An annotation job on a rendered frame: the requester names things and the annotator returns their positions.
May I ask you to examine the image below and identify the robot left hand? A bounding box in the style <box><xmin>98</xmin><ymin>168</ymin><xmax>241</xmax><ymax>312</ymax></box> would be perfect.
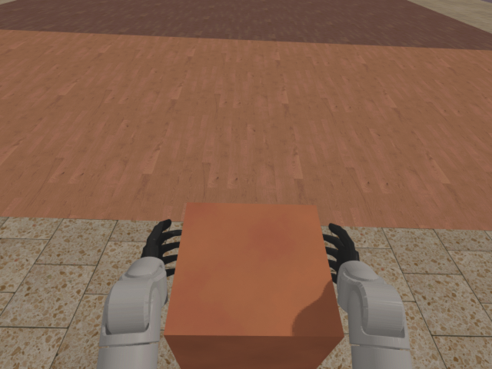
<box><xmin>141</xmin><ymin>219</ymin><xmax>182</xmax><ymax>277</ymax></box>

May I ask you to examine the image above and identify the carton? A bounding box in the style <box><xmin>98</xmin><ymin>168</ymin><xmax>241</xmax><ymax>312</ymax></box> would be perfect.
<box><xmin>164</xmin><ymin>202</ymin><xmax>344</xmax><ymax>369</ymax></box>

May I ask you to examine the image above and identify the right robot forearm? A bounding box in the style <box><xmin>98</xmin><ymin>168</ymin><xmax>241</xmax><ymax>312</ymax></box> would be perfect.
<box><xmin>337</xmin><ymin>261</ymin><xmax>413</xmax><ymax>369</ymax></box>

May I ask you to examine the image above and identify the robot right hand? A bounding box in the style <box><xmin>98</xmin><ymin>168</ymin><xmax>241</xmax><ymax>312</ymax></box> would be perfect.
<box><xmin>323</xmin><ymin>223</ymin><xmax>360</xmax><ymax>284</ymax></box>

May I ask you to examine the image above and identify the left robot forearm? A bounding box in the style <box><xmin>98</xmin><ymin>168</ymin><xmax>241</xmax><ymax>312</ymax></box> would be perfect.
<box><xmin>97</xmin><ymin>257</ymin><xmax>168</xmax><ymax>369</ymax></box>

